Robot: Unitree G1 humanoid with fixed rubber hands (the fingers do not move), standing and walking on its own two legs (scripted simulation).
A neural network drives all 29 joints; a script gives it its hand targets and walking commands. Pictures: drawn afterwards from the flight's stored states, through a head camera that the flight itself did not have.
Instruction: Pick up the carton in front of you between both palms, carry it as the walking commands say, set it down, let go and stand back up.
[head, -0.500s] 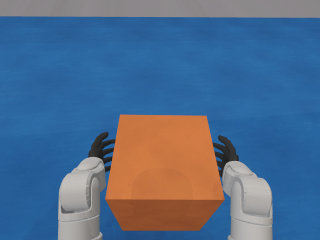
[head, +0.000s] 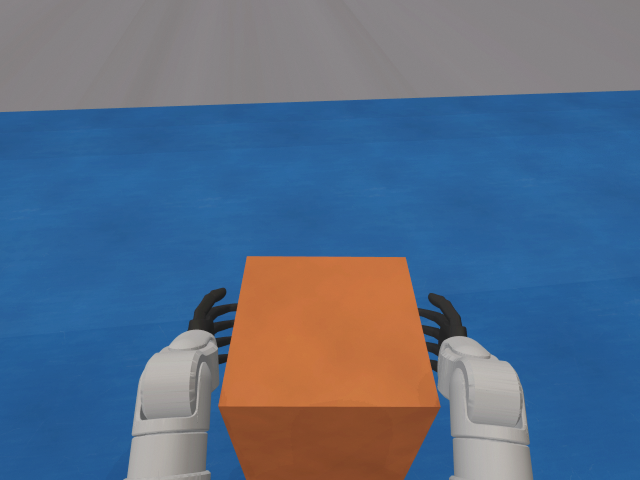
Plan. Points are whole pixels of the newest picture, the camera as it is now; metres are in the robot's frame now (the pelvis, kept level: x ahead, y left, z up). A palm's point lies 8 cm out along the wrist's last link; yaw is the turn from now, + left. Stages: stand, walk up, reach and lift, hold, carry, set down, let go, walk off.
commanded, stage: carry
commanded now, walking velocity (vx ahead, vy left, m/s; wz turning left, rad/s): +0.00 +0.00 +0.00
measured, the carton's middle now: (325, 374) +0.28 +0.00 -0.01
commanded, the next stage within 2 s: hold in 1.28 s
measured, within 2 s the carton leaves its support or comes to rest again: neither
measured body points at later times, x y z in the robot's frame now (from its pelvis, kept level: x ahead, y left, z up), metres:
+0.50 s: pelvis -0.03 +0.00 +0.00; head -0.05 +0.00 +0.45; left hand +0.28 +0.15 +0.04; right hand +0.28 -0.15 +0.04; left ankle -0.03 +0.10 -0.73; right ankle -0.04 -0.11 -0.73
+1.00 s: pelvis -0.04 +0.00 +0.00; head -0.07 +0.00 +0.45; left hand +0.26 +0.15 +0.04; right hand +0.26 -0.15 +0.04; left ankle -0.03 +0.10 -0.73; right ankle -0.04 -0.11 -0.73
